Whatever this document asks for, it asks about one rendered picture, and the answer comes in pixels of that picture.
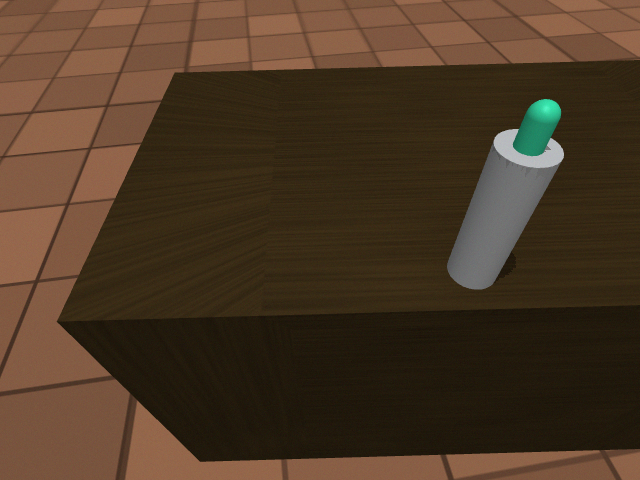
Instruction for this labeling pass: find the bottle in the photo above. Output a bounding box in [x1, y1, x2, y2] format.
[447, 99, 564, 290]

